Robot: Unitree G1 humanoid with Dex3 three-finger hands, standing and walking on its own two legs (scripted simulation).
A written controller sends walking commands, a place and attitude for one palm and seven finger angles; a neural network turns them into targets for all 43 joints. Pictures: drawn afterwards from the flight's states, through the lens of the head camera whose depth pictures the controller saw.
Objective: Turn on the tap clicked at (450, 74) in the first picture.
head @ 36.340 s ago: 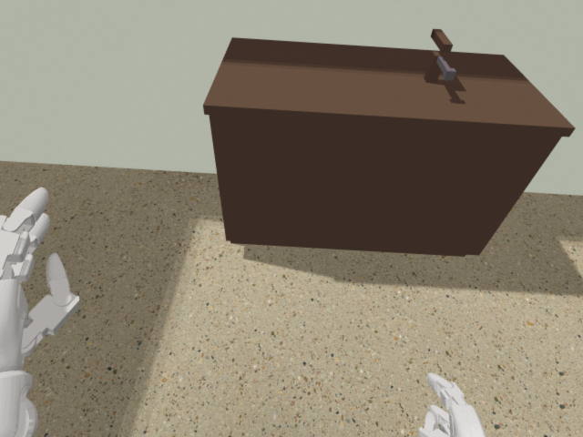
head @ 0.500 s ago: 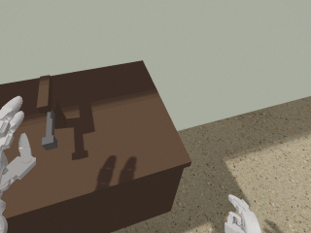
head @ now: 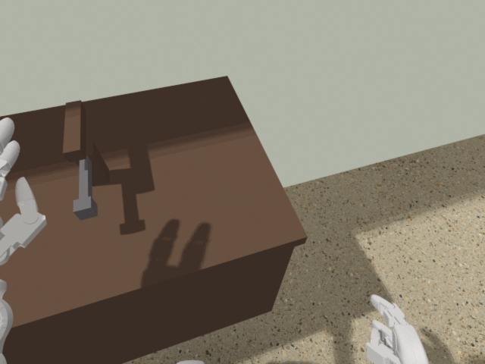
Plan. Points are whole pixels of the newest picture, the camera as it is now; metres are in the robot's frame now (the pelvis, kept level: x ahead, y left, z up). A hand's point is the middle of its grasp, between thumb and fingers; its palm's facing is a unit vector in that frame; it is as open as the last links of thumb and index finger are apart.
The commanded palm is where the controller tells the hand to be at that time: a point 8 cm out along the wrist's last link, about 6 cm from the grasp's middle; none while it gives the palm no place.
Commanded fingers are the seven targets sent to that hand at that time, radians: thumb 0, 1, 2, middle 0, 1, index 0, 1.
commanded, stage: come to a stop and stand still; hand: left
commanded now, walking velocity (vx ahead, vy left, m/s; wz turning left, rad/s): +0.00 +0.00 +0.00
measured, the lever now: (85, 208) +0.33 +0.30 +0.04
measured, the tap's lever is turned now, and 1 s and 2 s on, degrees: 0 0 0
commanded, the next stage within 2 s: look again from close up in 0.68 s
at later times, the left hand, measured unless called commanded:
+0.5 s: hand out of the picture +0.24 +0.32 +0.16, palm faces +0.37 -0.87 -0.33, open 7.4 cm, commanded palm +0.17 +0.36 +0.18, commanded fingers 0.00 0.90 0.90 -0.20 -0.30 -0.20 -0.30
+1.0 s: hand out of the picture +0.22 +0.32 +0.16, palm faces +0.41 -0.84 -0.36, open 7.4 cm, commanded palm +0.16 +0.35 +0.18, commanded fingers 0.00 0.90 0.90 -0.20 -0.30 -0.20 -0.30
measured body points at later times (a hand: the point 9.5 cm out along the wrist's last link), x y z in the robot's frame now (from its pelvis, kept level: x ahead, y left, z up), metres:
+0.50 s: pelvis +0.02 +0.08 +0.01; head +0.05 +0.11 +0.45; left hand +0.22 +0.37 +0.18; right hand +0.22 -0.12 -0.06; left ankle +0.03 +0.14 -0.73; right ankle +0.02 -0.07 -0.73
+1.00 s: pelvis +0.01 +0.07 +0.01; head +0.03 +0.09 +0.46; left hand +0.19 +0.37 +0.18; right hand +0.18 -0.15 -0.07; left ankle +0.03 +0.14 -0.73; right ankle +0.02 -0.07 -0.73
